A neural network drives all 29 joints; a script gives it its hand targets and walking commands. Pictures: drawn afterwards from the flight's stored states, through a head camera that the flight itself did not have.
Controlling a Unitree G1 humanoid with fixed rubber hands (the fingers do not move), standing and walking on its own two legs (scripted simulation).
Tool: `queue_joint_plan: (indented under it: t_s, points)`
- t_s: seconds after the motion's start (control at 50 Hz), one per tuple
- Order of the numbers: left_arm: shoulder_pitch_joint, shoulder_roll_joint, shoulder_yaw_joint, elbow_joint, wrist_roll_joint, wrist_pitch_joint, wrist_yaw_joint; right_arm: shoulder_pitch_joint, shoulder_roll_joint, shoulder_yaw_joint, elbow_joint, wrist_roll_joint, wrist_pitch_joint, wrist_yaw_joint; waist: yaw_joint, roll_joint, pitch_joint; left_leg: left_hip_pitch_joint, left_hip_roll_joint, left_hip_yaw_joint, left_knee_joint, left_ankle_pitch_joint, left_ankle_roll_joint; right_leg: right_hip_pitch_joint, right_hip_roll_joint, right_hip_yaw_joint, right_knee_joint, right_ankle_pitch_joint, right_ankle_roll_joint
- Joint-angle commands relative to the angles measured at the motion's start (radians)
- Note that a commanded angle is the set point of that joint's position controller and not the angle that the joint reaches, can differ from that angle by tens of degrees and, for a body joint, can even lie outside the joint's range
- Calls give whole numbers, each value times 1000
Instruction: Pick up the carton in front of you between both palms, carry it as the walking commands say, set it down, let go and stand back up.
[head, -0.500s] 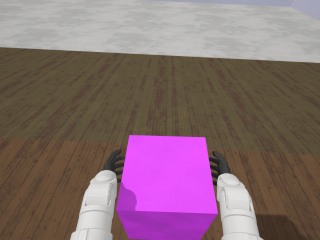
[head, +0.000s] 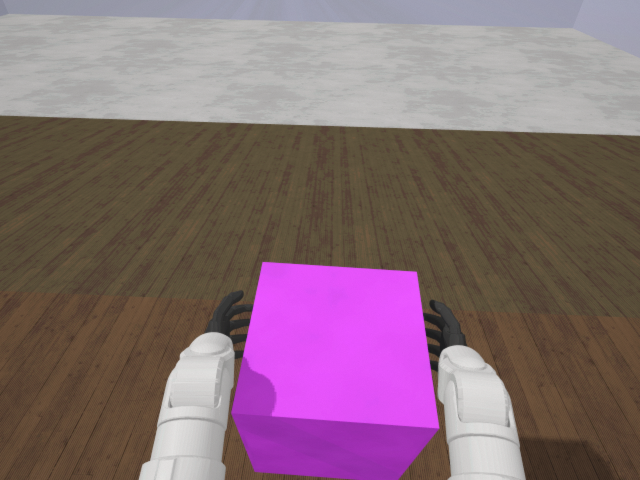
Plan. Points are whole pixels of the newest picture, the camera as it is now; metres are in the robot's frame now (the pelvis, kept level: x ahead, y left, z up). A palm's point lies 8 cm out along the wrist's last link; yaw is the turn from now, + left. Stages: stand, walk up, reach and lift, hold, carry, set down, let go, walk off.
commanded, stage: hold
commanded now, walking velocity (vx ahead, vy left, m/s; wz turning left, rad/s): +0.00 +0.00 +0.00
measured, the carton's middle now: (331, 376) +0.29 -0.01 -0.02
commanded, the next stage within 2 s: carry in 0.08 s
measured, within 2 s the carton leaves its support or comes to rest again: neither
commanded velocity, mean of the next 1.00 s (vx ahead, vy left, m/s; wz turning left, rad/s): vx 0.48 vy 0.00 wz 0.00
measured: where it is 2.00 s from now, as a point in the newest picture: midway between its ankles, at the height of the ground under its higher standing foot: (334, 330)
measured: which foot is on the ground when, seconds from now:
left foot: down 0.00-0.42, up 0.44-0.70, down 0.72-1.00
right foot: down 0.00-0.72, up 0.74-1.00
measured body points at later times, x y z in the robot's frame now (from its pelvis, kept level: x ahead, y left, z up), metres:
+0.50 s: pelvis +0.07 -0.01 -0.02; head +0.01 -0.01 +0.43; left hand +0.35 +0.12 +0.09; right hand +0.32 -0.19 +0.09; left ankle +0.02 +0.12 -0.73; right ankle +0.02 -0.11 -0.75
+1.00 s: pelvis +0.30 +0.02 +0.00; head +0.26 +0.02 +0.45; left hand +0.57 +0.13 +0.10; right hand +0.52 -0.17 +0.09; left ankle +0.28 +0.08 -0.75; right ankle +0.36 -0.13 -0.69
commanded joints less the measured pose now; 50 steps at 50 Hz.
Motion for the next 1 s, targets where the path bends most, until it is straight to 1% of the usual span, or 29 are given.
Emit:
queue_joint_plan:
  t_s: [0.0, 0.04, 0.06, 0.1, 0.16, 0.18, 0.24, 0.26, 0.28, 0.34, 0.36, 0.38, 0.4, 0.42, 0.46, 0.5, 0.56, 0.58, 0.62, 0.64, 0.66, 0.68, 0.7, 0.74, 0.78, 0.82, 0.86, 0.9, 0.98]
  points:
    - [-429, -929, -472, 56, -241, -20, -219, -532, 882, 574, -37, 261, -19, 243, 29, -65, -151, 70, -82, 75, -22, 160, 3, 3, 78, -95, -40, 142, 32]
    - [-478, -924, -499, -41, -246, -25, -235, -501, 889, 520, 5, 246, -23, 258, 13, 4, -179, 49, -82, 80, -27, 107, -8, 1, 66, -93, -52, 110, 11]
    - [-599, -946, -537, -91, -289, -32, -228, -550, 957, 522, 3, 252, -15, 253, 11, 27, -138, -57, 60, 75, 71, -108, -3, -184, -83, -37, 43, -105, -4]
    - [-651, -959, -632, -226, -372, -23, -221, -567, 957, 566, -70, 301, 3, 244, 17, 31, -151, -117, 56, 47, 93, -403, -4, -264, -71, -12, 35, -495, -28]
    - [-661, -932, -713, -328, -410, 39, -178, -528, 979, 656, -142, 346, 53, 220, 1, -16, -154, -186, 36, 100, 185, -377, -5, -343, -89, -1, 15, -487, -20]
    - [-553, -914, -704, -232, -404, 85, -165, -468, 932, 623, -97, 344, 84, 210, 9, -28, -192, -198, 43, 92, 157, -421, -6, -315, -71, -19, 27, -479, -18]
    - [-527, -934, -787, -392, -446, 151, -143, -431, 880, 670, -265, 370, 147, 167, -14, 204, -305, -6, 198, -136, -45, -432, 97, -417, 25, -234, 407, -219, 12]
    - [-511, -911, -823, -495, -487, 163, -141, -453, 935, 746, -377, 394, 165, 149, -28, 201, -262, 34, 286, -254, -57, -413, 148, -526, -28, -222, 373, -246, 13]
    - [-452, -904, -794, -443, -465, 198, -126, -419, 850, 714, -388, 376, 200, 131, -21, 212, -243, 4, 273, -208, -44, -452, 161, -523, -27, -238, 320, -263, 5]
    - [-363, -861, -780, -544, -467, 265, -89, -423, 811, 786, -570, 404, 263, 75, 6, 38, -243, -219, 198, -28, 76, -309, 91, -201, -34, -248, 136, -216, -14]
    - [-323, -824, -744, -534, -464, 293, -77, -379, 825, 782, -535, 412, 294, 60, 5, 0, -222, -393, 147, 29, 162, -324, 62, -43, -112, -142, 105, -274, -37]
    - [-293, -796, -743, -548, -481, 310, -54, -337, 788, 790, -590, 427, 323, 41, 42, -241, -209, -579, 52, 183, 389, -283, 19, 96, -254, 92, -10, -330, -110]
    - [-176, -747, -700, -569, -449, 329, -31, -348, 797, 830, -610, 483, 364, 38, 41, -347, -164, -735, 68, 228, 446, -314, 1, 147, -378, 243, -60, -251, -181]
    - [-213, -755, -688, -616, -444, 350, -9, -422, 797, 864, -708, 513, 374, 34, 38, -303, -143, -794, 71, 218, 522, -310, 7, 189, -404, 269, -58, 32, -208]
    - [-123, -745, -670, -650, -416, 385, 35, -241, 710, 767, -630, 507, 417, 17, 35, -145, -202, -794, 83, 205, 522, -354, 17, 220, -406, 207, -28, 169, -219]
    - [-116, -756, -655, -722, -426, 402, 45, -305, 763, 813, -761, 539, 430, 0, 36, -168, -156, -719, 65, 276, 466, -276, 6, 112, -321, 78, -22, 358, -163]
    - [-210, -742, -749, -863, -501, 427, 68, -147, 743, 748, -724, 507, 442, -21, 27, -123, -187, -554, 30, 325, 322, -127, 12, 8, -288, -27, -51, 124, -142]
    - [-202, -731, -740, -842, -513, 432, 75, -173, 740, 742, -750, 523, 449, -34, 30, -185, -163, -561, 58, 310, 314, -22, 21, -2, -303, -36, -87, 43, -143]
    - [-211, -706, -755, -876, -535, 434, 93, -138, 699, 693, -740, 489, 454, -70, 8, -124, -237, -271, 18, 351, 175, 35, 23, -152, -250, -123, -33, -86, -131]
    - [-272, -694, -791, -943, -569, 433, 93, -96, 697, 651, -708, 467, 450, -81, 4, -46, -298, -70, 9, 379, 152, 23, 27, -208, -231, -190, 89, 35, -99]
    - [-265, -631, -777, -935, -554, 444, 99, -93, 671, 640, -705, 451, 455, -91, -17, 55, -326, 141, 53, 309, 138, -62, 53, -358, -174, -255, 281, 50, -58]
    - [-239, -639, -786, -907, -562, 456, 108, -75, 605, 631, -718, 450, 453, -104, -34, 316, -370, 242, 325, -92, -20, -314, 121, -530, -76, -321, 577, -176, 10]
    - [-301, -602, -789, -945, -564, 460, 114, -56, 609, 592, -681, 421, 454, -119, -33, 386, -371, 265, 416, -333, -82, -285, 194, -654, -33, -244, 720, -312, 1]
    - [-260, -645, -742, -881, -578, 462, 110, -139, 592, 625, -791, 429, 456, -125, -30, 133, -303, 154, 448, -307, -97, -349, 237, -728, -132, -139, 853, -309, -26]
    - [-235, -654, -711, -787, -531, 469, 103, -185, 646, 651, -775, 435, 461, -117, -10, -18, -260, -56, 403, -188, -193, -379, 179, -617, -180, -144, 784, -182, -44]
    - [-112, -683, -630, -683, -469, 469, 100, -252, 689, 717, -801, 475, 465, -108, -8, -46, -224, -91, 378, -115, -207, -244, 161, -615, -180, -170, 723, -99, -34]
    - [-90, -729, -653, -695, -475, 453, 93, -251, 715, 773, -797, 543, 457, -76, 0, 42, -234, -99, 360, -42, -211, -189, 151, -612, -184, -197, 671, -28, -29]
    - [-101, -722, -649, -720, -427, 433, 77, -249, 726, 805, -767, 539, 454, -45, -10, -16, -182, -135, 342, 45, -228, -179, 160, -580, -145, -254, 523, 0, -14]
    - [-79, -768, -698, -737, -427, 423, 75, -201, 714, 806, -772, 564, 436, -11, -23, 166, -151, -66, 249, 177, -210, -18, 130, -535, -102, -351, 267, 69, -2]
